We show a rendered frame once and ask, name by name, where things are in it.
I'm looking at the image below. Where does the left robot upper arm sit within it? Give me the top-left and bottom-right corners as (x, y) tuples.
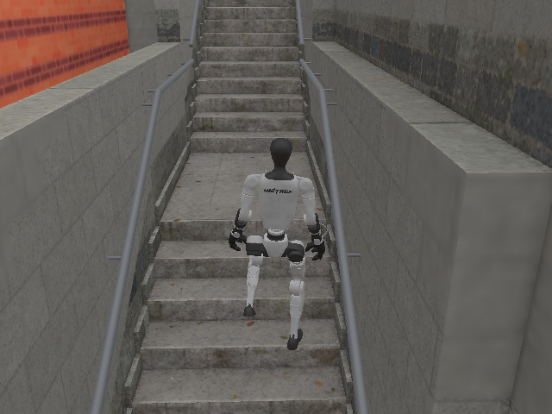
(238, 174), (261, 222)

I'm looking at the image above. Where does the robot left shin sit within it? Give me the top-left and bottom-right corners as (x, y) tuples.
(246, 255), (260, 308)

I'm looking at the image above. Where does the left robot hand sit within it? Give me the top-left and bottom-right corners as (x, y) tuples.
(229, 233), (247, 251)

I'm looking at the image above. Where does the robot right forearm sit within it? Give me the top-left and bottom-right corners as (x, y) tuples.
(307, 213), (323, 245)

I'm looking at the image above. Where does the right robot upper arm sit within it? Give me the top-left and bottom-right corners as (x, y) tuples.
(298, 176), (317, 225)

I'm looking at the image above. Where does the right robot thigh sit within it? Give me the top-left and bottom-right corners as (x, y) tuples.
(287, 240), (305, 296)

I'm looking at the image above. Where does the right robot hand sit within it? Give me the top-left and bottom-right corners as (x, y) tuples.
(305, 241), (325, 260)

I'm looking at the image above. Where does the robot left forearm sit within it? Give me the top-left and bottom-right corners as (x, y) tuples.
(231, 208), (247, 238)

